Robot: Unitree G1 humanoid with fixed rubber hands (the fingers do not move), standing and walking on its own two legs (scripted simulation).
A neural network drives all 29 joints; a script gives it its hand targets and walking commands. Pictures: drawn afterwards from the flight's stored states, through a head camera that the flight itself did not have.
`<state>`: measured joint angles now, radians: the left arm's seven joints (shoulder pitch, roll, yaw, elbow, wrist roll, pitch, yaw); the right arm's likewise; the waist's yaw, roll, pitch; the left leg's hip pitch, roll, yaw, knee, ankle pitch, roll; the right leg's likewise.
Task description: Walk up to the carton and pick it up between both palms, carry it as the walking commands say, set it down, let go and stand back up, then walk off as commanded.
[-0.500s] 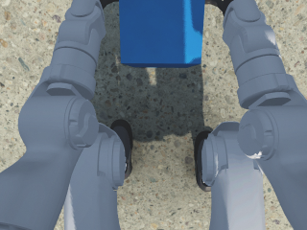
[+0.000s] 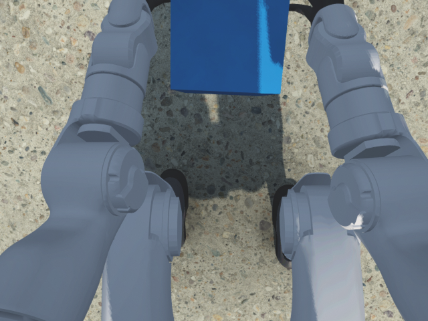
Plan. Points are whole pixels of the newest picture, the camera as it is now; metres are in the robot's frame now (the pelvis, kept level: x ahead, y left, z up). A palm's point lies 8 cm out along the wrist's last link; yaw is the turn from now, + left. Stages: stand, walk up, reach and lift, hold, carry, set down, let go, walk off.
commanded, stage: reach and lift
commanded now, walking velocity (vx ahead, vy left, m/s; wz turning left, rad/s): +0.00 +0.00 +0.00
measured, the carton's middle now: (227, 16) +0.56 +0.03 -0.24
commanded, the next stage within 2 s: none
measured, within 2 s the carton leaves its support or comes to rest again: neither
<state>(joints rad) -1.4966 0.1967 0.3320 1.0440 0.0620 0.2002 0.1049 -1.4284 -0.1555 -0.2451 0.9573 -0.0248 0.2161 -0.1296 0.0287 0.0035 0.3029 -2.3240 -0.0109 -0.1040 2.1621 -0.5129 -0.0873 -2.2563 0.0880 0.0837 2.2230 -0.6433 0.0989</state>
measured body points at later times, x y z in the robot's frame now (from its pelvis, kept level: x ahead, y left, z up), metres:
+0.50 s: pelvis +0.00 +0.00 +0.03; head +0.35 +0.02 +0.30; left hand +0.55 +0.15 -0.11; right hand +0.56 -0.10 -0.11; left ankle +0.12 +0.15 -0.33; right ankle +0.09 -0.14 -0.33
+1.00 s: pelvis +0.00 +0.00 +0.07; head +0.32 +0.03 +0.38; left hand +0.53 +0.15 -0.03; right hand +0.54 -0.09 -0.04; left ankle +0.12 +0.15 -0.33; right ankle +0.09 -0.14 -0.33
